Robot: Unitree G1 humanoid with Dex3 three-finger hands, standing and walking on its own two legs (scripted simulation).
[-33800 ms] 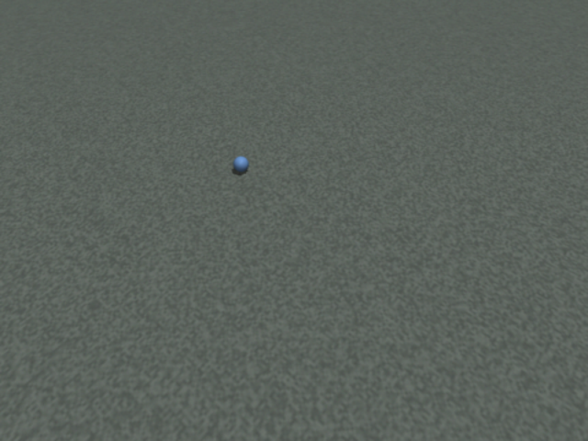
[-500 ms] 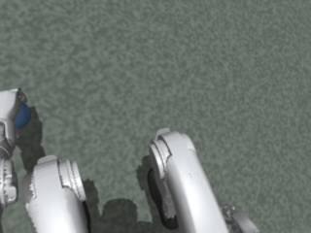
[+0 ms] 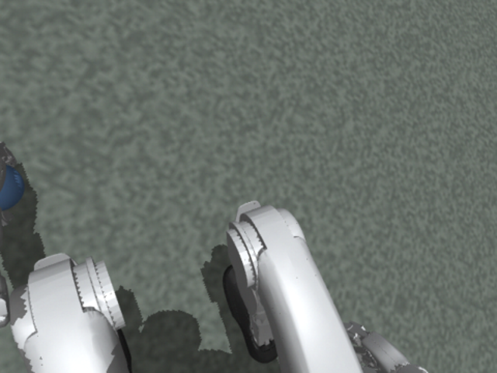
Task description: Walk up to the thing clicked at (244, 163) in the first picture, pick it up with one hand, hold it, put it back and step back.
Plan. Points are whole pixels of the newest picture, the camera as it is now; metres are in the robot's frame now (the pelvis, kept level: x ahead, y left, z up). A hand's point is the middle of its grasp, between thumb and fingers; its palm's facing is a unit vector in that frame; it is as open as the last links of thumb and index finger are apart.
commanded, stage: rest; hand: left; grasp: from above
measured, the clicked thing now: out of the picture +0.43 +0.28 -0.24
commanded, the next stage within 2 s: open in 0.76 s
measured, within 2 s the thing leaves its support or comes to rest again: rests again in 0.52 s
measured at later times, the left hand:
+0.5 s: hand out of the picture +0.41 +0.29 -0.25, palm faces -0.46 -0.15 -0.87, open 9.9 cm
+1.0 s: hand out of the picture +0.42 +0.29 -0.25, palm faces -0.45 -0.17 -0.88, open 9.9 cm
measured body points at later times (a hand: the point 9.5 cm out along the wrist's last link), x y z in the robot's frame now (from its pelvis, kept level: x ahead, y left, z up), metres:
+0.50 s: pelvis -0.01 +0.00 +0.00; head +0.25 +0.11 +0.35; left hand +0.43 +0.29 -0.20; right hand +0.04 -0.26 -0.08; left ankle +0.06 +0.14 -0.27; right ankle +0.10 -0.13 -0.27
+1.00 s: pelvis -0.01 +0.01 +0.00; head +0.26 +0.12 +0.34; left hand +0.44 +0.30 -0.20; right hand +0.05 -0.25 -0.07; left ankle +0.06 +0.14 -0.27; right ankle +0.10 -0.13 -0.27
